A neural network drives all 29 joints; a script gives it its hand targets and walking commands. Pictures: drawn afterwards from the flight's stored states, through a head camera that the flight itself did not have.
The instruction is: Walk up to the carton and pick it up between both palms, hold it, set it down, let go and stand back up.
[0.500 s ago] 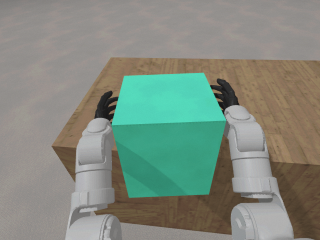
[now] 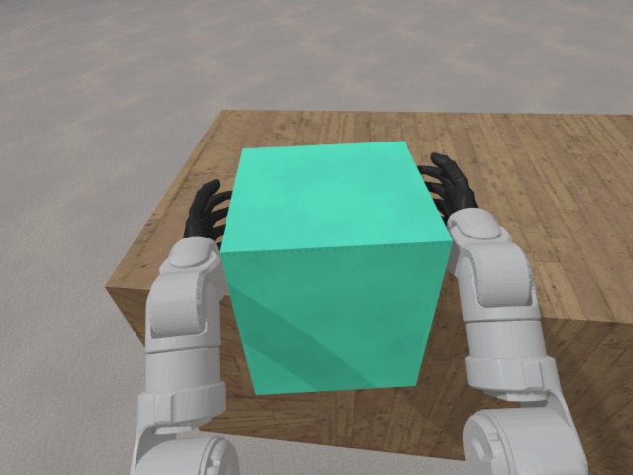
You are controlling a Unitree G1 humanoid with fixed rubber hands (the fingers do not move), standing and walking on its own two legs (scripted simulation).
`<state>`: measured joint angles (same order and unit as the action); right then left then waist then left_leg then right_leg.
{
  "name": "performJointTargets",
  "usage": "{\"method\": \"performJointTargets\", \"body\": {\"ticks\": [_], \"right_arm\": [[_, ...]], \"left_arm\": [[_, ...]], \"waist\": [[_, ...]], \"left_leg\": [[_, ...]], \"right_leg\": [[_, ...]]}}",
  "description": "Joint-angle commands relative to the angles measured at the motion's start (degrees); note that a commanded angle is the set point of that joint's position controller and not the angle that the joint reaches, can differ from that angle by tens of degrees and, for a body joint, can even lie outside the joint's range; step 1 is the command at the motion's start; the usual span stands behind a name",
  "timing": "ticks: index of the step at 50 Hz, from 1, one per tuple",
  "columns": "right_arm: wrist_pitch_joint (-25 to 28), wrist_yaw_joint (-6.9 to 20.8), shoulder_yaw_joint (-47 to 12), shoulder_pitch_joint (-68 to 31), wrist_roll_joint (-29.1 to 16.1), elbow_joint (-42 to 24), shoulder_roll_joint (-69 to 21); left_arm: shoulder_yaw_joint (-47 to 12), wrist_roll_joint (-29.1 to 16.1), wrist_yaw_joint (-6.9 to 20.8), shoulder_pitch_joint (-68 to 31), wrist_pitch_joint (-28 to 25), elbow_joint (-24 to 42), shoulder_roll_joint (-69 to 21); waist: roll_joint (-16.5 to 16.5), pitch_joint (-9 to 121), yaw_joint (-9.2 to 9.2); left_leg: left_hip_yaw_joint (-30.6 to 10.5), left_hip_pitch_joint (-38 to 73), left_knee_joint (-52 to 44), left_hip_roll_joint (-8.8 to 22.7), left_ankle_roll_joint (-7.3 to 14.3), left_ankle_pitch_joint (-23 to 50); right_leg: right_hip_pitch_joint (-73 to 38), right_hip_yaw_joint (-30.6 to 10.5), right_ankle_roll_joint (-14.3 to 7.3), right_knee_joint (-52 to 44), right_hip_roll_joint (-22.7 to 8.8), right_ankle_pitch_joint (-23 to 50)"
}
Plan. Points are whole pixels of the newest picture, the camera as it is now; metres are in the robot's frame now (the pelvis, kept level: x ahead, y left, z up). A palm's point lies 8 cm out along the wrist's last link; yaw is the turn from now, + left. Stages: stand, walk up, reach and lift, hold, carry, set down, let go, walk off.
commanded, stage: hold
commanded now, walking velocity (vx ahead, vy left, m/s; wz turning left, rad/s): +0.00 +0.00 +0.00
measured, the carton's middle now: (329, 268) +0.34 +0.00 +0.10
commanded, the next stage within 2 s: none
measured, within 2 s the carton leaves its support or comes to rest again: neither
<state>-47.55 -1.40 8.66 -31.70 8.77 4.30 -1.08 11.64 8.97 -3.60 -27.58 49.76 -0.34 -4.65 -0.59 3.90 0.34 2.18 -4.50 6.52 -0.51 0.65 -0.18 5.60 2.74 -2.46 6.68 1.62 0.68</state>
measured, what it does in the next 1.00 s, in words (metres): stands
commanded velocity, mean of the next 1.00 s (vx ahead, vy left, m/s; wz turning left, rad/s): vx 0.00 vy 0.00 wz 0.00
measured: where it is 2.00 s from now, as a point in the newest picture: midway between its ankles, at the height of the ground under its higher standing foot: outside the picture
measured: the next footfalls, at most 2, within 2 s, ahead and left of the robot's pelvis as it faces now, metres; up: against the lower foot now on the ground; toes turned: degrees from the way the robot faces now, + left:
none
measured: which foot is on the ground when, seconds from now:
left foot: down 0.00-1.00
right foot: down 0.00-1.00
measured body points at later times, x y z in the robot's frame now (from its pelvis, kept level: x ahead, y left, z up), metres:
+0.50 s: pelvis +0.01 +0.00 +0.00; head -0.04 -0.01 +0.45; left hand +0.33 +0.14 +0.18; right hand +0.34 -0.16 +0.19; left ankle +0.04 +0.11 -0.75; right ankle +0.05 -0.09 -0.75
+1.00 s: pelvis +0.00 +0.00 +0.00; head -0.06 +0.00 +0.44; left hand +0.33 +0.15 +0.21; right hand +0.34 -0.16 +0.23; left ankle +0.04 +0.11 -0.75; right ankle +0.05 -0.09 -0.75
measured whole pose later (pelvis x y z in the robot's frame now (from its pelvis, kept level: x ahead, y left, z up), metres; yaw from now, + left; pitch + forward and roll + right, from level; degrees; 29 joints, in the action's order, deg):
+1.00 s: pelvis +0.00 +0.00 +0.00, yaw -1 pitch -3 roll +0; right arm -61.4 -3.6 7.4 -34.7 6.0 -7.4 0.8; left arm 9.0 5.1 -5.5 -30.5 62.7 9.7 -1.7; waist 0.0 5.6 0.1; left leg 3.3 -5.1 10.4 -0.3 0.6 -2.7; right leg 6.9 1.6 -2.3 11.3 1.7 -1.8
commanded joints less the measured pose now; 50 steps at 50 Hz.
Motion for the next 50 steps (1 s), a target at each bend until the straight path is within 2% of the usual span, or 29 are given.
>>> {"method": "performJointTargets", "body": {"ticks": [1,5,13,17,22,30,38,42,50], "right_arm": [[2.9,7.9,-22.2,-33.0,-11.2,-14.1,-25.8],[2.3,7.5,-24.9,-33.6,-12.8,-19.2,-26.3],[-1.4,6.9,-25.3,-29.5,-13.3,-21.5,-24.8],[-3.1,6.8,-25.2,-28.5,-13.9,-23.2,-23.8],[-5.2,7.0,-26.0,-28.5,-15.4,-25.4,-23.7],[-7.7,6.8,-26.4,-30.9,-16.8,-27.9,-22.9],[-9.6,6.7,-23.9,-33.2,-16.7,-25.4,-21.7],[-10.0,7.1,-23.0,-35.0,-16.3,-23.3,-21.5],[-10.2,7.7,-22.3,-39.8,-17.2,-22.1,-22.7]], "left_arm": [[-26.1,-11.9,8.0,-39.5,-4.2,17.3,-23.0],[-28.6,-13.6,7.7,-38.8,-3.4,20.6,-23.9],[-28.8,-14.4,7.1,-34.9,-0.3,22.5,-21.7],[-28.4,-14.5,7.1,-33.3,1.5,22.7,-21.1],[-29.2,-15.7,7.0,-34.1,3.1,25.6,-20.2],[-29.5,-17.1,7.1,-35.7,5.4,27.1,-19.2],[-27.2,-17.0,7.2,-38.8,7.0,25.6,-17.5],[-25.6,-16.5,7.3,-40.4,7.2,23.4,-16.6],[-25.7,-17.3,7.9,-45.4,7.8,23.1,-18.1]], "waist": [[0.2,22.4,-0.32],[0.3,26.0,-0.19],[2.2,22.2,-0.4],[1.2,20.4,-0.14],[1.3,20.2,-0.26],[1.6,20.7,-0.09],[1.2,19.9,-0.17],[2.2,19.6,0.07],[0.4,21.4,0.1]], "left_leg": [[-2.2,5.1,-0.2,-0.3,-1.2,1.9],[-2.2,5.6,-0.1,-0.2,-1.2,3.1],[-1.7,5.2,-0.3,-0.3,-1.3,1.0],[-1.4,4.7,-0.3,-0.5,-1.5,0.5],[-1.3,5.3,0.1,-0.6,-1.5,1.1],[-1.1,4.6,1.1,-0.7,-1.5,-1.2],[-0.5,4.2,2.1,-0.8,-1.6,-3.8],[-0.3,4.3,2.5,-0.9,-1.6,-4.6],[-0.7,4.4,2.9,-0.3,-1.6,-3.9]], "right_leg": [[-9.2,-3.3,2.7,0.7,-0.8,2.6],[-10.5,-3.2,3.2,1.5,-0.8,4.2],[-9.0,-3.1,3.3,1.0,-1.1,2.6],[-9.1,-3.2,3.6,1.0,-1.0,2.4],[-8.7,-3.4,3.9,1.3,-1.0,3.2],[-7.1,-3.6,4.0,1.9,-1.3,0.2],[-4.8,-3.2,4.0,2.1,-1.1,-3.7],[-3.9,-3.2,4.2,2.2,-1.0,-5.7],[-4.0,-3.2,3.7,3.0,-0.8,-4.1]]}}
